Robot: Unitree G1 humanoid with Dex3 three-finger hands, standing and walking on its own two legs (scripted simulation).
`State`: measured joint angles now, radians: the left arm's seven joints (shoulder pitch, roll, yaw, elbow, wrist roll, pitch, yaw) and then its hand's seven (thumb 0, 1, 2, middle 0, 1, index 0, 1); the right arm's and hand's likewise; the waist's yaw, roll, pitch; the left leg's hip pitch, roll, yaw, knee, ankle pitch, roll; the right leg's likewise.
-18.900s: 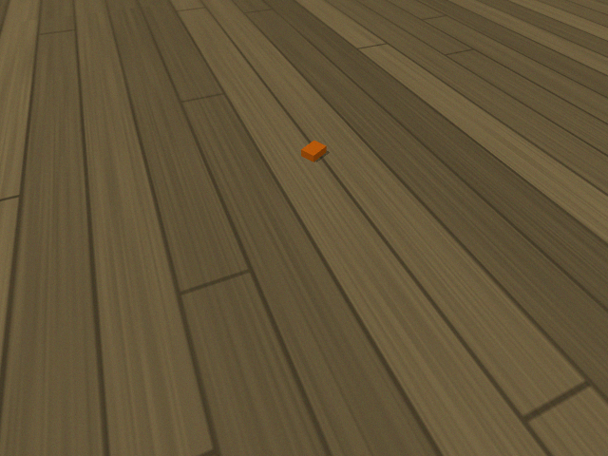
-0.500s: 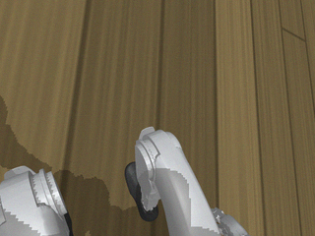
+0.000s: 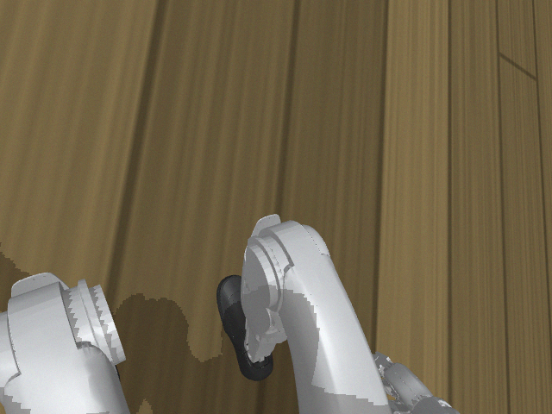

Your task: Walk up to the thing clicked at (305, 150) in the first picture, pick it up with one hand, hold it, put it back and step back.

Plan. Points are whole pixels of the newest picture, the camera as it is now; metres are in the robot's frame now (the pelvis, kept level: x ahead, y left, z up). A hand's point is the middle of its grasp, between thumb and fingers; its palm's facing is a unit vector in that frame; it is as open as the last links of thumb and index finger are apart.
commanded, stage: rest palm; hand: left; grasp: from above
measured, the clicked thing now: out of the picture +0.49 +0.39 -0.30
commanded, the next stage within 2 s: none
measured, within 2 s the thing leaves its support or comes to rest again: neither
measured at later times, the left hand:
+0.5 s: hand out of the picture +0.48 +0.38 -0.23, palm faces -0.46 -0.13 -0.88, open 14.3 cm
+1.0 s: hand out of the picture +0.47 +0.38 -0.24, palm faces -0.43 -0.13 -0.89, open 14.5 cm
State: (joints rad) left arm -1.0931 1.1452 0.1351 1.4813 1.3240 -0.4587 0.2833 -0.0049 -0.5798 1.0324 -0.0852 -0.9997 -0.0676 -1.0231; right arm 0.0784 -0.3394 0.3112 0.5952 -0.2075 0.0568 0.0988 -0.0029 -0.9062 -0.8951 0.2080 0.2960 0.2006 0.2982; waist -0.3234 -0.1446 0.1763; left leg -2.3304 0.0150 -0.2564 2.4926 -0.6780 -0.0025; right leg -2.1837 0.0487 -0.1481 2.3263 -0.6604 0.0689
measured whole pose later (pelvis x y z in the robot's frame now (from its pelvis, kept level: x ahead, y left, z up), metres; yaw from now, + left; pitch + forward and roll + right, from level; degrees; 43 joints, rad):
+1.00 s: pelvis +0.00 +0.01 -0.01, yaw -3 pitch +26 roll -16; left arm -1.11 1.22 0.09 1.64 1.31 -0.34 0.47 0.00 -0.59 1.05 -0.08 -0.95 -0.05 -0.99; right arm 0.05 -0.36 0.38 0.57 -0.22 -0.06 0.11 0.00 -0.90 -0.90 0.21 0.30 0.20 0.30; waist -0.37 -0.18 0.21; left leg -2.34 0.03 -0.29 2.54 -0.69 0.01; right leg -2.19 0.07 -0.17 2.34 -0.65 0.08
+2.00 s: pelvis +0.00 +0.00 -0.01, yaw -3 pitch +27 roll -16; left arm -1.11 1.25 0.11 1.61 1.27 -0.33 0.42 0.00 -0.56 1.03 -0.08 -0.96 -0.06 -0.99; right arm 0.05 -0.35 0.41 0.58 -0.23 -0.07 0.10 0.00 -0.90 -0.90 0.21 0.30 0.20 0.30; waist -0.38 -0.17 0.23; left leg -2.34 0.03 -0.30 2.54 -0.70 0.00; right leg -2.20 0.08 -0.18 2.33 -0.65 0.08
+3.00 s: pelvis +0.00 +0.01 -0.01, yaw -4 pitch +27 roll -17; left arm -1.13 1.26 0.10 1.65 1.26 -0.27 0.43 0.00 -0.50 0.97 -0.08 -0.99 -0.07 -1.00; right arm 0.05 -0.35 0.41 0.58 -0.22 -0.09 0.12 0.00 -0.90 -0.90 0.21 0.30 0.20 0.30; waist -0.39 -0.16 0.23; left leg -2.36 0.03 -0.29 2.54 -0.70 0.02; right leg -2.21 0.07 -0.17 2.33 -0.64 0.08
